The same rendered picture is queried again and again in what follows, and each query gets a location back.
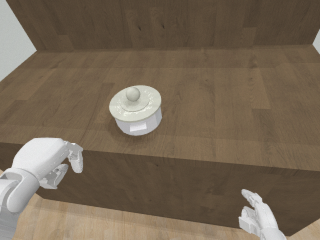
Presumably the lid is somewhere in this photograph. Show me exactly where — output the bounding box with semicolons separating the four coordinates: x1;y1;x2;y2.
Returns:
109;85;162;123

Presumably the knob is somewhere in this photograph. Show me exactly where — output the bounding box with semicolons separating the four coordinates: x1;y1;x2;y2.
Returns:
125;87;141;102

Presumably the pot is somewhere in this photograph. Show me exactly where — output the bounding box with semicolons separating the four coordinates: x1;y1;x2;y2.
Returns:
115;107;162;136

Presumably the right robot hand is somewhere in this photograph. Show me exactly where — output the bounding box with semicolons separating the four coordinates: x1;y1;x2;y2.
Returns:
238;189;279;237

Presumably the table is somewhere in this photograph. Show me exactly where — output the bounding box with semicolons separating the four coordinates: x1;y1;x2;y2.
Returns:
0;0;320;237

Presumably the right robot forearm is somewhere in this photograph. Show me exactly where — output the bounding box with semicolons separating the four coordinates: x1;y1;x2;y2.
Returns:
259;227;287;240

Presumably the left robot hand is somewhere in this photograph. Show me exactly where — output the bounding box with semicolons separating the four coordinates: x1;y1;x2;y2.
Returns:
11;137;83;189

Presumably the left robot forearm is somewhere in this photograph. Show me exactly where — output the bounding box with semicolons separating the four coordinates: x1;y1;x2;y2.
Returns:
0;167;40;240

